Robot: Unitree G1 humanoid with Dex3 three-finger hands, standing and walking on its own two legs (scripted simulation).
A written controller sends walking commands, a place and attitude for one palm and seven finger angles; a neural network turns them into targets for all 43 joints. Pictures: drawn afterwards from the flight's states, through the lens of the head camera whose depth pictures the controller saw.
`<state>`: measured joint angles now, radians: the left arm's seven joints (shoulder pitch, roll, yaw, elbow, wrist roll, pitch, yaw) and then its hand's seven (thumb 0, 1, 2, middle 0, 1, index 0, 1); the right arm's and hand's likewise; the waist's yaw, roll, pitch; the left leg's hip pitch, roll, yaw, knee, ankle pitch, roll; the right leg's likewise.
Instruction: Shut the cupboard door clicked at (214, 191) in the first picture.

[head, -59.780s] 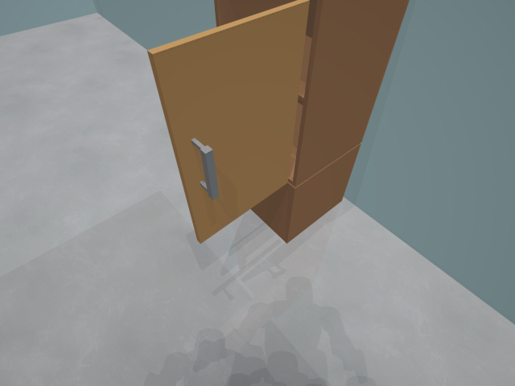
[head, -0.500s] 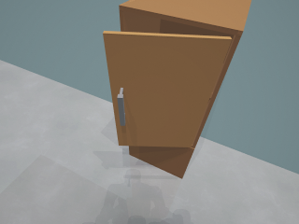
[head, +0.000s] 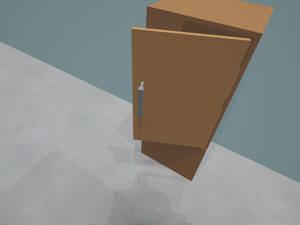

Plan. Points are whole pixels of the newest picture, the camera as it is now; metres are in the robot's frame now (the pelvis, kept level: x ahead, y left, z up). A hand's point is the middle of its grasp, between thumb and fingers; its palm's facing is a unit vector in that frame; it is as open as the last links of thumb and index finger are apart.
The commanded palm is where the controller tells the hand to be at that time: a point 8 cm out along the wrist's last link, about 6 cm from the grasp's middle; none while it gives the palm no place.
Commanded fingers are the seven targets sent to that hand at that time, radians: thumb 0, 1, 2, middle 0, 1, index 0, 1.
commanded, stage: come to a stop and stand still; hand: left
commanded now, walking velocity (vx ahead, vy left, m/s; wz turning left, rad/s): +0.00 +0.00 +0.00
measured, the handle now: (141, 100) +0.59 +0.10 -0.02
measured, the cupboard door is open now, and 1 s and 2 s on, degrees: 25 25 25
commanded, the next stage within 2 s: look again from close up in 1.02 s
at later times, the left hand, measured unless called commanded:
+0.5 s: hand out of the picture -0.03 +0.21 -0.17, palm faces -0.02 -0.99 -0.17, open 7.3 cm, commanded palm none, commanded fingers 0.00 0.90 0.90 -0.20 -0.30 -0.20 -0.30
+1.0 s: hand out of the picture -0.09 +0.19 -0.17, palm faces -0.04 -0.99 -0.12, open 7.3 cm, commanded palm none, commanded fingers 0.00 0.90 0.90 -0.20 -0.30 -0.20 -0.30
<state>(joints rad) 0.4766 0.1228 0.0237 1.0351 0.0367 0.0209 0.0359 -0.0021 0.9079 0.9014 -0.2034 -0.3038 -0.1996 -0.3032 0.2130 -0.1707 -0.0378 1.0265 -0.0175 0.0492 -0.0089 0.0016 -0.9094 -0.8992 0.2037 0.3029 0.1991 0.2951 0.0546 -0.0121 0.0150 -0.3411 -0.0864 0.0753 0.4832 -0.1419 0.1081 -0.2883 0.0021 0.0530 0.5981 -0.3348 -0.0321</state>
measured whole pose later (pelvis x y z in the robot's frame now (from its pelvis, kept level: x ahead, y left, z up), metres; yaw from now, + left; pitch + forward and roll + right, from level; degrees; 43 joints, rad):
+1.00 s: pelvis -0.05 +0.05 +0.01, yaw -5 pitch +0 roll +0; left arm 0.37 0.11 -0.02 1.11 0.01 -0.01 0.04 0.00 0.91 0.90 -0.20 -0.30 -0.20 -0.30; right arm 0.27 -0.14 0.00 1.12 -0.01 -0.02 -0.04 0.02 -0.94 -0.90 0.20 0.30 0.20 0.30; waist 0.01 -0.03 0.03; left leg -0.25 -0.07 0.08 0.38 -0.14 0.10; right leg -0.09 -0.02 0.00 0.39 -0.31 0.02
